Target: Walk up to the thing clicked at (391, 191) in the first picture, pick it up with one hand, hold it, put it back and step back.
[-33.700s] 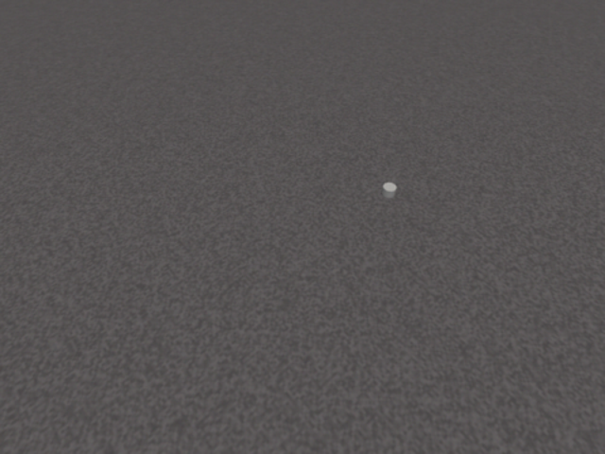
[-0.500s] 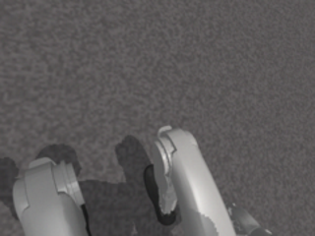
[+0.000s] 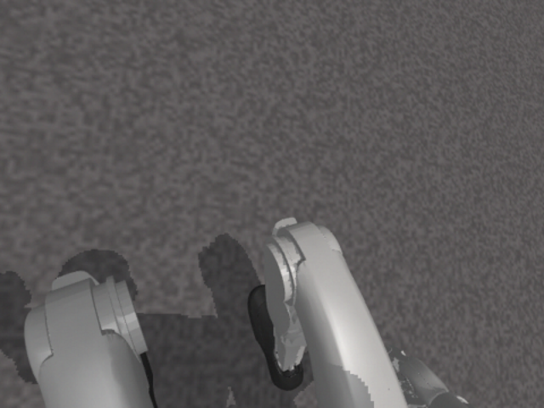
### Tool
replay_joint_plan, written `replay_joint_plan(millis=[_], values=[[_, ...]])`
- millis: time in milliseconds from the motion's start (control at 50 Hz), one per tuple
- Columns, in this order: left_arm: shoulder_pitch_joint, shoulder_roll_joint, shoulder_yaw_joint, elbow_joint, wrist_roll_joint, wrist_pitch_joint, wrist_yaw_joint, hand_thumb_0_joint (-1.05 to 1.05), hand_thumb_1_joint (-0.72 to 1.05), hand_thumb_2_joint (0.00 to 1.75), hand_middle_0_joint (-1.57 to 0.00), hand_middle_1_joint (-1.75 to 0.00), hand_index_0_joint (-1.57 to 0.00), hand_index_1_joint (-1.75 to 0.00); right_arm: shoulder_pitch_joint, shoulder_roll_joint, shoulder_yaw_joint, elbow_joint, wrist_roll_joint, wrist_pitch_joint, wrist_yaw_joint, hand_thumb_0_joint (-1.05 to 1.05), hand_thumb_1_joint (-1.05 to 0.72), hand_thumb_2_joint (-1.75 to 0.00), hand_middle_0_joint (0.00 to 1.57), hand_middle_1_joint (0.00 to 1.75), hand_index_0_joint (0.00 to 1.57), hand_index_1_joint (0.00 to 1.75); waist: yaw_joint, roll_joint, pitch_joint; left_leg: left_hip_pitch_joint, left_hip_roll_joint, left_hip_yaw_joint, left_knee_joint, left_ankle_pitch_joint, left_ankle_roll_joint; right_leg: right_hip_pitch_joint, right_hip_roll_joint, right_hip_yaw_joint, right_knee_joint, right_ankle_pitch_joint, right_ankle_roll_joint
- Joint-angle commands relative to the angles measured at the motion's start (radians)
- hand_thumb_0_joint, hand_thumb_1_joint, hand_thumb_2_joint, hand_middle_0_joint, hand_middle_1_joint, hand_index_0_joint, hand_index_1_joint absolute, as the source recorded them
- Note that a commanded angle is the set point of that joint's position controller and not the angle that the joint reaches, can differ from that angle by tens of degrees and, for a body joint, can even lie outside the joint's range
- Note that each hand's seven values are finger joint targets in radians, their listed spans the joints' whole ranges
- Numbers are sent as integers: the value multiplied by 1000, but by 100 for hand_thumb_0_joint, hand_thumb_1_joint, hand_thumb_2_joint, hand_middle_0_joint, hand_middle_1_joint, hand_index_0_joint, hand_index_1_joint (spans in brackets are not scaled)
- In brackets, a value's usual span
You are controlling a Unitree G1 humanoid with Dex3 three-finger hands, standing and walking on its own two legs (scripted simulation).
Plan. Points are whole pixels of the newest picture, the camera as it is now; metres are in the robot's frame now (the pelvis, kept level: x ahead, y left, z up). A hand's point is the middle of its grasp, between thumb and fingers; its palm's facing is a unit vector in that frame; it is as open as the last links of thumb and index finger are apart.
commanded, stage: approach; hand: left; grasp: from above
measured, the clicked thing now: out of the picture +0.48 +0.35 -0.29
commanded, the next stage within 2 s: close in in 0.62 s
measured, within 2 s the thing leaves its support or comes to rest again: neither
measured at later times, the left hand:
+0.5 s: hand out of the picture +0.50 +0.33 -0.17, palm faces -0.37 -0.08 -0.93, open 14.1 cm
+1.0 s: hand out of the picture +0.46 +0.35 -0.20, palm faces -0.45 -0.12 -0.88, open 14.2 cm
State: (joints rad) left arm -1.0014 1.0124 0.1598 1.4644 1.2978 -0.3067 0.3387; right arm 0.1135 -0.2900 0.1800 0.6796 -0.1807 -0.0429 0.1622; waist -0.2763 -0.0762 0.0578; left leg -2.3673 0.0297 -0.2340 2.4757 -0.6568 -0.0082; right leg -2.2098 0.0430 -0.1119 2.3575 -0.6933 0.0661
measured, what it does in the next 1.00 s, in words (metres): stands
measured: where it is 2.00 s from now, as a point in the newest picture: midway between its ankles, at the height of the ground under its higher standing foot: (214, 380)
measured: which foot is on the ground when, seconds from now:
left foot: down 0.00-1.00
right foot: down 0.00-1.00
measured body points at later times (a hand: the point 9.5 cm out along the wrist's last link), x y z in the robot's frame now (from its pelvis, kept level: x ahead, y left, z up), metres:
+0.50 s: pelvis +0.00 +0.00 +0.00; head +0.25 +0.10 +0.36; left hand +0.51 +0.34 -0.12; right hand +0.04 -0.26 -0.07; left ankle +0.08 +0.13 -0.28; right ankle +0.11 -0.13 -0.28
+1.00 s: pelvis +0.00 +0.00 +0.00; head +0.26 +0.12 +0.35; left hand +0.48 +0.36 -0.15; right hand +0.07 -0.27 -0.07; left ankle +0.07 +0.13 -0.28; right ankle +0.11 -0.13 -0.28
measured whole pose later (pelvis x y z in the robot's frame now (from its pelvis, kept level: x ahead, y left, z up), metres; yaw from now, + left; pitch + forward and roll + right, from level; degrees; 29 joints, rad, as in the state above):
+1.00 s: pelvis +0.00 +0.00 +0.00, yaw +0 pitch +29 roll -13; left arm -1.07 1.02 0.10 1.52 1.30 -0.31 0.36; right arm 0.11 -0.31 0.23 0.64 -0.20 -0.05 0.15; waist -0.31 -0.11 0.10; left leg -2.36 0.03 -0.25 2.48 -0.66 -0.02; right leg -2.20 0.05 -0.13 2.35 -0.69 0.06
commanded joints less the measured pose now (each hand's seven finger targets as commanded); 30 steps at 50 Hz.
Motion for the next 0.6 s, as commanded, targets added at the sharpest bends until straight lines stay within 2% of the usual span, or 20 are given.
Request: replay_joint_plan(millis=[0,40,60,120,160,180,220,280,320,340,360,380,420,460,540,580], values=[[-266,281,25,-118,-19,11,38,0,-56,101,-7,-100,-6,-101,192,-288,-90,-8,3,6,-11,0,-89,-89,20,30,20,30,-8,476,-643,572,7,120,-256,152,20,236,28,-109,-210,221,-92],[-291,282,21,-130,-18,12,39,0,-58,103,-7,-101,-6,-102,200,-290,-87,-7,3,7,-13,0,-89,-89,20,30,20,30,-18,458,-656,563,5,121,-248,154,24,246,29,-109,-214,227,-89],[-286,262,6,-109,-22,11,37,0,-58,102,-7,-101,-6,-102,195,-291,-88,-9,5,6,-13,0,-89,-89,20,30,20,30,-22,448,-643,561,6,117,-249,145,23,232,28,-110,-212,221,-92],[-353,214,-33,-115,-21,5,40,0,-57,101,-7,-102,-6,-103,210,-291,-82,-3,0,1,-16,0,-89,-89,20,30,20,30,-60,456,-621,562,10,109,-250,134,22,212,30,-117,-216,220,-88],[-384,209,-49,-96,-14,2,47,0,-56,101,-7,-103,-7,-103,222,-298,-78,-4,-1,-6,-16,0,-90,-89,20,30,20,30,-82,452,-605,560,11,105,-246,110,22,201,30,-119,-220,203,-88],[-400,206,-52,-106,-12,4,54,0,-56,100,-7,-104,-7,-104,225,-297,-78,3,-1,-10,-18,0,-90,-89,20,30,20,30,-75,460,-603,568,12,104,-249,102,19,190,29,-118,-217,198,-90],[-443,202,-59,-118,-1,9,69,0,-54,100,-8,-104,-8,-104,233,-301,-74,-2,-9,-17,-18,0,-89,-89,20,30,20,30,-90,490,-625,586,13,104,-247,113,16,196,30,-124,-215,206,-90],[-474,221,-51,-117,16,34,90,0,-55,101,-8,-103,-8,-103,239,-304,-71,-7,-8,-20,-19,0,-90,-89,20,30,20,30,-79,553,-676,630,14,106,-255,148,8,202,31,-125,-203,241,-92],[-444,230,-33,-97,19,62,106,0,-55,100,-8,-103,-8,-103,239,-304,-71,-15,-7,-23,-16,0,-90,-89,20,30,20,30,-62,566,-688,633,10,110,-267,169,6,209,28,-124,-198,254,-95],[-403,221,-29,-58,20,83,107,0,-55,99,-8,-103,-8,-103,243,-301,-75,-15,-6,-26,-13,0,-90,-89,20,30,20,30,-58,562,-668,631,10,112,-265,188,6,201,27,-122,-194,268,-95],[-406,226,-20,-77,21,98,107,0,-54,99,-8,-102,-8,-102,246,-301,-73,-20,-7,-27,-10,0,-89,-89,20,30,20,30,-58,567,-680,637,8,114,-268,211,6,206,27,-122,-189,282,-95],[-392,233,-17,-76,16,114,107,0,-55,99,-9,-101,-8,-101,237,-300,-72,-25,-4,-27,-8,0,-89,-89,20,30,20,30,-43,564,-703,639,8,117,-267,218,9,214,29,-118,-192,289,-97],[-359,249,-2,-61,-6,144,103,0,-55,99,-8,-101,-7,-101,223,-303,-69,-41,4,-27,-3,0,-89,-89,20,30,20,30,-32,547,-702,596,6,133,-259,229,18,249,31,-106,-205,307,-92],[-310,241,-4,-45,-27,168,87,0,-55,99,-8,-100,-7,-100,223,-300,-65,-49,11,-26,-1,0,-89,-89,20,30,20,30,-36,478,-679,539,3,141,-252,203,31,282,32,-97,-220,296,-87],[-292,301,16,-105,-73,172,33,0,-57,99,-8,-100,-7,-100,212,-300,-58,-57,28,-20,-3,0,-90,-89,20,30,20,30,-20,416,-690,463,3,147,-248,153,45,346,35,-78,-241,253,-81],[-291,270,0,-113,-90,161,-1,0,-57,99,-7,-100,-7,-101,219,-305,-60,-57,28,-19,-7,0,-90,-89,20,30,20,30,-44,374,-646,440,3,144,-235,129,47,333,36,-79,-253,220,-83]])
